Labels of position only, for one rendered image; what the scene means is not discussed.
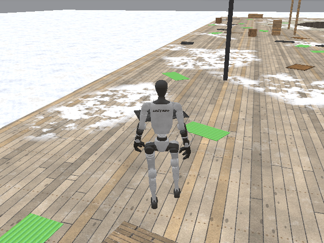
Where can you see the right robot hand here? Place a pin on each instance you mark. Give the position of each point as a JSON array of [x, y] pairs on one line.
[[187, 152]]

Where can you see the robot left forearm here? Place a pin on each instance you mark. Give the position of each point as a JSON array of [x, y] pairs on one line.
[[139, 133]]

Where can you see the robot head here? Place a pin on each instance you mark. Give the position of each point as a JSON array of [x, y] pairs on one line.
[[161, 87]]

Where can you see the robot left foot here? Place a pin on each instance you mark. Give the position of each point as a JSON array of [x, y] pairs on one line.
[[154, 204]]

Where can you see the robot right upper arm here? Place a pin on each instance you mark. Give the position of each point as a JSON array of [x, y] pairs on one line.
[[179, 114]]

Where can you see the robot right forearm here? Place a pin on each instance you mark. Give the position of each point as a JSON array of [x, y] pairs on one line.
[[185, 137]]

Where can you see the left robot hand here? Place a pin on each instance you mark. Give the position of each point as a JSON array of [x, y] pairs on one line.
[[140, 144]]

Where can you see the robot left upper arm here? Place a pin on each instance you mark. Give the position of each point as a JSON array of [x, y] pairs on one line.
[[143, 115]]

